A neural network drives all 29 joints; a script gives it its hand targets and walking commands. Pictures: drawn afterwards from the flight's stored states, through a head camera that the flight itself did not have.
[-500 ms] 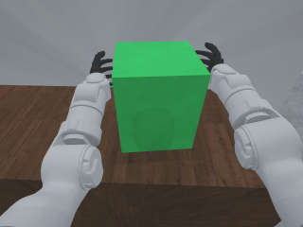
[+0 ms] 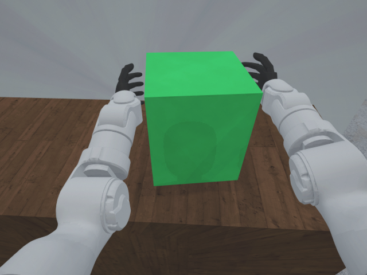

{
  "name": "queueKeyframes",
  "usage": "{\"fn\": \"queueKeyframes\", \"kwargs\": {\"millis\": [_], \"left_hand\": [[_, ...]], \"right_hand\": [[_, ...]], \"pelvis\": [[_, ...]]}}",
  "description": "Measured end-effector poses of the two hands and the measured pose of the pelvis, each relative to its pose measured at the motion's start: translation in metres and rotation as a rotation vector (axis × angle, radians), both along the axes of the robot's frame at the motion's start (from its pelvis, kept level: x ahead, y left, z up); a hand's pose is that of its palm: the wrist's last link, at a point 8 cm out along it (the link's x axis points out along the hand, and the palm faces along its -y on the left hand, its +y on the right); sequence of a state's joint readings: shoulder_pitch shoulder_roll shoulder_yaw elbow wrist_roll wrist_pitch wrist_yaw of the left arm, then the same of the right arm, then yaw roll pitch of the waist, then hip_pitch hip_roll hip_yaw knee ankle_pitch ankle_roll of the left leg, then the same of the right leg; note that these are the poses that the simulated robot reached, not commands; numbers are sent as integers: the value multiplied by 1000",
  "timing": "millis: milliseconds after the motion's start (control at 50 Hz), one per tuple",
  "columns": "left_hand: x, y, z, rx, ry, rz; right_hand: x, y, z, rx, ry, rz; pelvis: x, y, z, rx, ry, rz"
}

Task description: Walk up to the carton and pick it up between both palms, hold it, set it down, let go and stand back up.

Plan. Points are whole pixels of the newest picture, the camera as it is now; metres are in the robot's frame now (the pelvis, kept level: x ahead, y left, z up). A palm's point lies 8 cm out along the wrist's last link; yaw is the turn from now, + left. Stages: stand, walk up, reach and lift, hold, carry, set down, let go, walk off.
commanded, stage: set down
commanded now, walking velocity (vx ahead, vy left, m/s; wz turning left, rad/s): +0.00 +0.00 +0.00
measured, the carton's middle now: (193, 118) +0.45 +0.00 +0.13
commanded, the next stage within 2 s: none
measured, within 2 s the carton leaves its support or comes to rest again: rests again in 1.60 s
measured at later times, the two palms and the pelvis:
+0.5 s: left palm (128, 105) +0.43 +0.14 +0.19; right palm (262, 92) +0.46 -0.16 +0.20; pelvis +0.01 +0.00 +0.00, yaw +0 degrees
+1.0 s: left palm (133, 116) +0.43 +0.14 +0.16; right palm (258, 99) +0.48 -0.16 +0.17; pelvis +0.02 -0.01 +0.00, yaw +0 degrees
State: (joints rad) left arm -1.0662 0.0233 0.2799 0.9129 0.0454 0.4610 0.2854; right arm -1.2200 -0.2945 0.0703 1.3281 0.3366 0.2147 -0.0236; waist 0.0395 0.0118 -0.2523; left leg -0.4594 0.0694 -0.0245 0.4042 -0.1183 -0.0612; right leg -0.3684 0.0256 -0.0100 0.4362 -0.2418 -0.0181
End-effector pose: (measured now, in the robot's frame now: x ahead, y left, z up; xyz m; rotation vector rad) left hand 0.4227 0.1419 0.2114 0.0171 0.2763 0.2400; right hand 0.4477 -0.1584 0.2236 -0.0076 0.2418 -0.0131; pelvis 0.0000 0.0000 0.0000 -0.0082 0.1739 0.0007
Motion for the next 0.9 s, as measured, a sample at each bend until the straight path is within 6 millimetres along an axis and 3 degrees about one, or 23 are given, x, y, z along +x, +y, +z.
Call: {"fn": "queueKeyframes", "kwargs": {"millis": [500,900], "left_hand": [[4,-1,-20,-10,18,46],[6,-5,-47,-28,45,97]], "right_hand": [[16,0,-22,62,27,30],[32,-2,-48,68,56,75]], "pelvis": [[8,-2,0,3,10,0],[15,-4,0,6,21,0]]}}
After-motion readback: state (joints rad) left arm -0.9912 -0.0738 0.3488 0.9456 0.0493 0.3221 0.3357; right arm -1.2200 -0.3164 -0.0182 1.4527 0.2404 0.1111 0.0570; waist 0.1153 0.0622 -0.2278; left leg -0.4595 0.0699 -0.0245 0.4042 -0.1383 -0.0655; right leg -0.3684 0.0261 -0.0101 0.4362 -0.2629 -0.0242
